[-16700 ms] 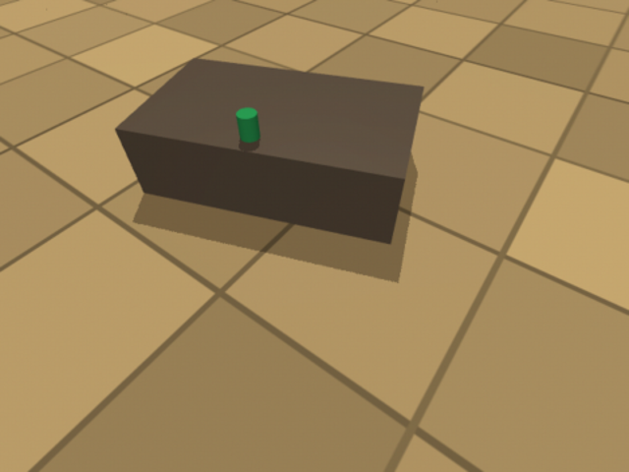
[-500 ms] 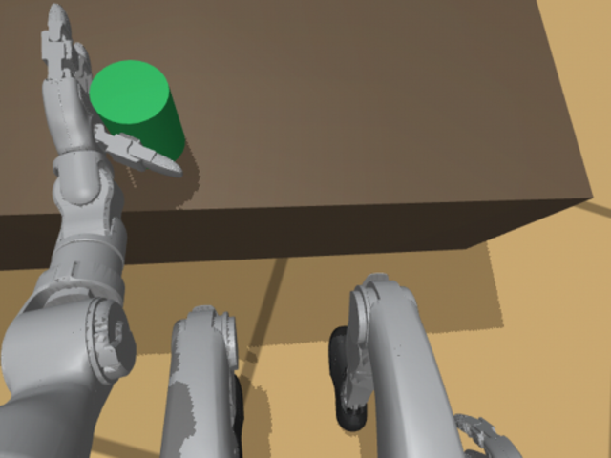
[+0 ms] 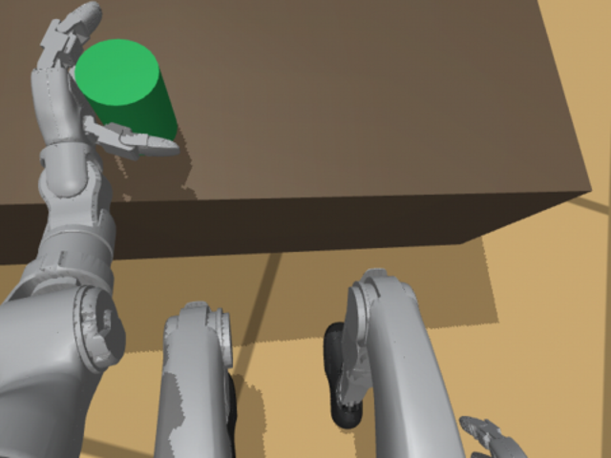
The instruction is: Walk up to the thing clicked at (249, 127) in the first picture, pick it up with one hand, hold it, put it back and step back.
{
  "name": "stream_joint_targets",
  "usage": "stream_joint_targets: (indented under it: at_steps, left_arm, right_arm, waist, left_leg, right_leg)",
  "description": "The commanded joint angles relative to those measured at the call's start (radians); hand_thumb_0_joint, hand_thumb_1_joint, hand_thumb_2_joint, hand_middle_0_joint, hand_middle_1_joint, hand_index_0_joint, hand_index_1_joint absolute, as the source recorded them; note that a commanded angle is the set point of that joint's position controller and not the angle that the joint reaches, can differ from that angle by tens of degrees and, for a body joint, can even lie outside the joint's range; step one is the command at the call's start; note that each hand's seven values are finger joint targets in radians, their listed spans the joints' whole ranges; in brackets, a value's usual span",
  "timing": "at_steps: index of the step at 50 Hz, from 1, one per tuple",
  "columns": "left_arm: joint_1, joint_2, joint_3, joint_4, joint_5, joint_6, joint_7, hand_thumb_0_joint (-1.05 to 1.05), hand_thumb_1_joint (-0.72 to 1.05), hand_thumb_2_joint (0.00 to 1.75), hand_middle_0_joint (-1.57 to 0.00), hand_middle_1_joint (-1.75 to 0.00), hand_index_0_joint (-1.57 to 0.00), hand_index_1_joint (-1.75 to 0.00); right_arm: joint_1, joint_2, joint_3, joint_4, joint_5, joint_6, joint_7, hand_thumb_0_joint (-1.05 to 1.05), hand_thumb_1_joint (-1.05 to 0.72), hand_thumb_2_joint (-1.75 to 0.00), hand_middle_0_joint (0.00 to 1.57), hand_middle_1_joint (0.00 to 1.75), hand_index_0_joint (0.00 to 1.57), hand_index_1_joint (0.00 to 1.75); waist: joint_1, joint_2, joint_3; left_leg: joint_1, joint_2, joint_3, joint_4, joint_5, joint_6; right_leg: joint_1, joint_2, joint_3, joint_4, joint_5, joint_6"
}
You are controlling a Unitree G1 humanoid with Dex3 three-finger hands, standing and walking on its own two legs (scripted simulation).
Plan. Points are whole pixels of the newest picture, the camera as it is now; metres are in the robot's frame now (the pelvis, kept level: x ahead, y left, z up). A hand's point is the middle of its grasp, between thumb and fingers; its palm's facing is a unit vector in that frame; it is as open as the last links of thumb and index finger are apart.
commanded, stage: close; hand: left
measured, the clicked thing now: (132, 102) +0.55 +0.15 -0.01
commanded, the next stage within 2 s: settle in 0.52 s
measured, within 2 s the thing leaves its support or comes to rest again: leaves its support in 1.02 s
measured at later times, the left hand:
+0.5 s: hand (124, 96) +0.56 +0.16 -0.01, palm faces +0.10 -0.99 -0.03, open 10.9 cm
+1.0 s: hand (126, 93) +0.56 +0.16 -0.01, palm faces +0.08 -0.99 -0.08, open 11.2 cm
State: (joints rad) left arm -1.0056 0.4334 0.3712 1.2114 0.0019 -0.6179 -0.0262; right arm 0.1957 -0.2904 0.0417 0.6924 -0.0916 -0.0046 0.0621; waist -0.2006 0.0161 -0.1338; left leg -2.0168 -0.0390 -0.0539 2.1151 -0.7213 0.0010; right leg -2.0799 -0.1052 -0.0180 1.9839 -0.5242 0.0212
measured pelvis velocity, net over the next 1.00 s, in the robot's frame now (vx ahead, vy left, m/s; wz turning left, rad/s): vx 0.00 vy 0.00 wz -0.01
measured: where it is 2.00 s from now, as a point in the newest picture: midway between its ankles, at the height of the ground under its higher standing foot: (283, 418)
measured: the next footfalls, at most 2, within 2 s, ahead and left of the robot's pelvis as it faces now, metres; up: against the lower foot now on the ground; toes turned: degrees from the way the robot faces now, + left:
none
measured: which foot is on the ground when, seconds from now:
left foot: down 0.00-1.00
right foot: down 0.00-1.00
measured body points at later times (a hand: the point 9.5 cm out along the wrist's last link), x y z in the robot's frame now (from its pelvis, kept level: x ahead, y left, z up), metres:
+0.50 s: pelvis -0.01 +0.00 -0.02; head +0.22 +0.04 +0.37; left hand +0.54 +0.22 -0.01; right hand +0.03 -0.27 -0.13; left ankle +0.07 +0.11 -0.39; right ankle +0.13 -0.14 -0.39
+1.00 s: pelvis +0.00 +0.00 -0.01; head +0.22 +0.03 +0.38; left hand +0.55 +0.21 +0.00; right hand +0.03 -0.27 -0.13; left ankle +0.07 +0.11 -0.39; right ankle +0.13 -0.14 -0.39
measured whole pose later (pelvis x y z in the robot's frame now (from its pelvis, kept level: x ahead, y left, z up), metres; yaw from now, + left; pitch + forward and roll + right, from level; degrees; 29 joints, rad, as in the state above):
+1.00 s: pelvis +0.00 +0.00 -0.01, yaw +0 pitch +36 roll -4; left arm -1.03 0.48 0.37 1.16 0.04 -0.51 -0.02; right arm 0.23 -0.28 0.06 0.66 -0.08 0.03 0.07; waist -0.22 0.03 -0.12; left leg -2.05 -0.04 -0.06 2.14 -0.72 0.00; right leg -2.11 -0.10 -0.02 2.00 -0.52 0.03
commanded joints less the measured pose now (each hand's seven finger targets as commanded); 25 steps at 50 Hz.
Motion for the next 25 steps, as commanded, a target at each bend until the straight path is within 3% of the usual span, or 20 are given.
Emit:
stream_joint_targets:
  at_steps: [1,2,3,4,5,7,8,11,12,18,20,21,23,24,25]
  left_arm:
    - [-0.443,0.161,-0.010,-0.193,0.011,-0.060,0.015,0.00,-0.32,0.36,-0.54,-0.47,-0.54,-0.46]
    - [-0.418,0.134,-0.012,-0.142,0.009,-0.056,0.016,0.00,-0.29,0.37,-0.55,-0.48,-0.55,-0.47]
    - [-0.438,0.154,-0.011,-0.172,0.015,-0.059,0.017,0.00,-0.29,0.39,-0.57,-0.51,-0.58,-0.50]
    - [-0.418,0.143,-0.008,-0.096,0.012,-0.053,0.018,0.00,-0.28,0.40,-0.58,-0.51,-0.58,-0.50]
    - [-0.476,0.168,-0.012,-0.170,0.019,-0.061,0.021,0.00,-0.26,0.41,-0.59,-0.52,-0.60,-0.51]
    - [-0.494,0.185,-0.004,-0.164,0.024,-0.059,0.031,0.00,-0.25,0.43,-0.62,-0.55,-0.63,-0.54]
    - [-0.509,0.179,-0.019,-0.165,0.027,-0.061,0.032,0.00,-0.22,0.46,-0.64,-0.58,-0.65,-0.57]
    - [-0.445,0.200,0.015,-0.060,0.033,-0.047,0.034,0.00,-0.15,0.50,-0.68,-0.61,-0.68,-0.60]
    - [-0.512,0.190,-0.017,-0.138,0.038,-0.055,0.032,0.00,-0.12,0.51,-0.69,-0.62,-0.69,-0.61]
    - [-0.508,0.236,0.012,-0.096,0.039,-0.049,0.031,0.00,0.03,0.59,-0.76,-0.69,-0.76,-0.68]
    - [-0.546,0.234,-0.005,-0.154,0.039,-0.052,0.029,0.00,0.06,0.64,-0.81,-0.74,-0.82,-0.74]
    - [-0.511,0.252,0.022,-0.109,0.040,-0.046,0.031,0.00,0.07,0.65,-0.83,-0.76,-0.84,-0.75]
    - [-0.532,0.219,-0.008,-0.150,0.036,-0.048,0.028,0.00,0.13,0.69,-0.86,-0.79,-0.86,-0.78]
    - [-0.481,0.241,0.027,-0.071,0.038,-0.042,0.030,0.00,0.10,0.72,-0.89,-0.83,-0.89,-0.82]
    - [-0.509,0.249,0.021,-0.131,0.036,-0.047,0.030,0.00,0.11,0.75,-0.92,-0.87,-0.93,-0.86]
  right_arm:
    - [0.193,-0.201,-0.064,-0.025,-0.004,-0.005,-0.005,0.00,-0.93,-0.90,0.20,0.30,0.20,0.30]
    - [0.197,-0.203,-0.063,-0.021,-0.004,-0.005,-0.002,0.00,-0.93,-0.90,0.20,0.30,0.20,0.30]
    - [0.200,-0.204,-0.062,-0.018,-0.005,-0.007,-0.001,0.00,-0.93,-0.90,0.20,0.30,0.20,0.30]
    - [0.192,-0.210,-0.061,-0.014,-0.005,-0.004,-0.002,0.00,-0.93,-0.90,0.20,0.30,0.20,0.30]
    - [0.199,-0.209,-0.064,-0.020,-0.008,-0.004,-0.002,0.00,-0.92,-0.90,0.20,0.30,0.20,0.30]
    - [0.191,-0.203,-0.059,-0.029,-0.011,-0.001,-0.001,0.00,-0.92,-0.90,0.20,0.30,0.20,0.30]
    - [0.190,-0.197,-0.054,-0.033,-0.013,-0.002,-0.001,0.00,-0.92,-0.90,0.20,0.30,0.20,0.30]
    - [0.208,-0.209,-0.051,-0.016,-0.013,0.003,0.001,0.00,-0.92,-0.90,0.20,0.30,0.20,0.30]
    - [0.206,-0.209,-0.050,-0.023,-0.017,0.003,0.002,0.00,-0.91,-0.90,0.20,0.30,0.20,0.30]
    - [0.201,-0.218,-0.043,-0.019,-0.017,0.007,0.001,0.00,-0.91,-0.90,0.20,0.30,0.20,0.30]
    - [0.199,-0.212,-0.041,-0.030,-0.016,0.005,0.002,0.00,-0.91,-0.90,0.20,0.30,0.20,0.30]
    - [0.207,-0.218,-0.040,-0.020,-0.015,0.009,0.002,0.00,-0.91,-0.90,0.20,0.30,0.20,0.30]
    - [0.198,-0.213,-0.037,-0.029,-0.015,0.005,0.002,0.00,-0.90,-0.89,0.20,0.30,0.20,0.30]
    - [0.210,-0.219,-0.035,-0.016,-0.014,0.011,0.002,0.00,-0.91,-0.90,0.20,0.30,0.20,0.30]
    - [0.207,-0.221,-0.035,-0.024,-0.015,0.012,0.002,0.00,-0.91,-0.90,0.20,0.30,0.20,0.30]
  waist:
    - [-0.049,0.150,-0.640]
    - [-0.059,0.133,-0.622]
    - [-0.055,0.149,-0.626]
    - [-0.064,0.135,-0.586]
    - [-0.064,0.155,-0.613]
    - [-0.056,0.141,-0.626]
    - [-0.064,0.134,-0.635]
    - [-0.060,0.132,-0.614]
    - [-0.070,0.164,-0.629]
    - [-0.071,0.161,-0.598]
    - [-0.067,0.171,-0.642]
    - [-0.065,0.180,-0.628]
    - [-0.073,0.176,-0.626]
    - [-0.070,0.168,-0.596]
    - [-0.068,0.173,-0.617]
  left_leg:
    - [0.333,-0.012,0.027,-0.289,0.142,0.018]
    - [0.331,-0.010,0.021,-0.287,0.148,0.016]
    - [0.331,-0.009,0.023,-0.285,0.153,0.015]
    - [0.322,-0.008,0.015,-0.285,0.126,0.015]
    - [0.319,-0.009,0.022,-0.283,0.123,0.017]
    - [0.302,-0.013,0.028,-0.280,0.087,0.022]
    - [0.285,-0.015,0.036,-0.271,0.077,0.025]
    - [0.283,-0.015,0.032,-0.268,0.089,0.021]
    - [0.292,-0.012,0.029,-0.271,0.093,0.018]
    - [0.270,-0.014,0.024,-0.267,0.040,0.022]
    - [0.270,-0.015,0.030,-0.260,0.050,0.023]
    - [0.283,-0.014,0.022,-0.264,0.058,0.020]
    - [0.274,-0.013,0.024,-0.259,0.061,0.020]
    - [0.264,-0.013,0.019,-0.261,0.060,0.020]
    - [0.274,-0.011,0.018,-0.256,0.075,0.018]
  right_leg:
    - [0.456,0.036,-0.042,-0.163,0.081,-0.053]
    - [0.436,0.036,-0.047,-0.155,0.084,-0.053]
    - [0.433,0.037,-0.046,-0.148,0.088,-0.054]
    - [0.392,0.034,-0.046,-0.148,0.063,-0.054]
    - [0.402,0.037,-0.046,-0.150,0.063,-0.053]
    - [0.431,0.037,-0.042,-0.159,0.035,-0.049]
    - [0.449,0.038,-0.040,-0.163,0.028,-0.047]
    - [0.419,0.035,-0.041,-0.150,0.032,-0.048]
    - [0.406,0.038,-0.045,-0.143,0.039,-0.051]
    - [0.386,0.036,-0.047,-0.145,-0.004,-0.047]
    - [0.408,0.038,-0.047,-0.139,0.010,-0.048]
    - [0.393,0.033,-0.047,-0.134,0.016,-0.049]
    - [0.396,0.036,-0.051,-0.131,0.022,-0.049]
    - [0.379,0.034,-0.051,-0.130,0.017,-0.048]
    - [0.386,0.037,-0.052,-0.126,0.031,-0.049]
